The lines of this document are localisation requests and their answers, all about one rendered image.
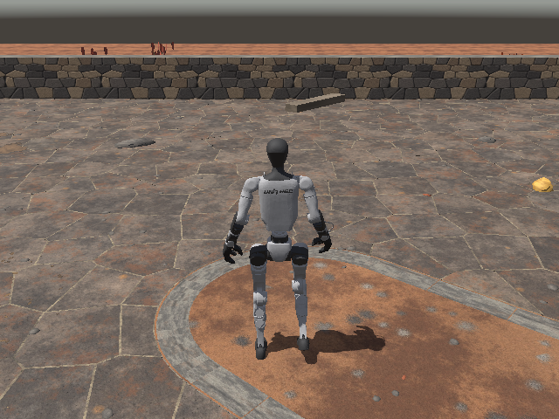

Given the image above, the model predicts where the right robot forearm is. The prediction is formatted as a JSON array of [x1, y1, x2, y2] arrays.
[[313, 210, 329, 241]]

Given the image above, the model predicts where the left robot forearm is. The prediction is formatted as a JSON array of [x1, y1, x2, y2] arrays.
[[225, 212, 244, 247]]

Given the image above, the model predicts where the robot left thigh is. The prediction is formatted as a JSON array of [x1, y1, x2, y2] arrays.
[[249, 244, 267, 306]]

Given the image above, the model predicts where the left robot foot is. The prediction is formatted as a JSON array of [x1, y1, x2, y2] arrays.
[[255, 337, 267, 360]]

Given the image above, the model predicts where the robot left upper arm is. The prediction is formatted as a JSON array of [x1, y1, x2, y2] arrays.
[[235, 176, 260, 225]]

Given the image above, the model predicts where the robot right upper arm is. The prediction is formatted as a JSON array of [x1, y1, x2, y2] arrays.
[[296, 175, 321, 223]]

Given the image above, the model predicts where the right robot hand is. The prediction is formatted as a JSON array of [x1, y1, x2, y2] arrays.
[[312, 236, 332, 253]]

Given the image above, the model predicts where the left robot hand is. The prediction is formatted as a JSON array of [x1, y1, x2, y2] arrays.
[[223, 243, 243, 264]]

